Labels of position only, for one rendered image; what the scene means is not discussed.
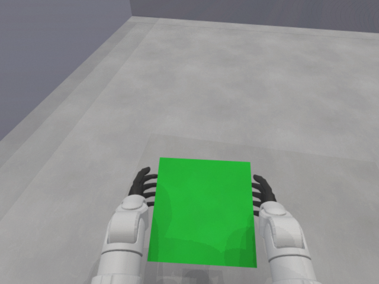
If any left robot hand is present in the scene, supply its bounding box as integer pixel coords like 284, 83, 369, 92
128, 167, 158, 207

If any right robot hand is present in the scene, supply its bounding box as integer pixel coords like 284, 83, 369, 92
252, 175, 277, 216

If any right robot forearm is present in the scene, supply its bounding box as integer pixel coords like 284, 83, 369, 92
259, 201, 322, 284

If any carton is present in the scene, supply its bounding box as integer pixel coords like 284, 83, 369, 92
147, 157, 257, 268

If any left robot forearm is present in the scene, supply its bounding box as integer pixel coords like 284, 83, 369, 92
91, 195, 149, 284

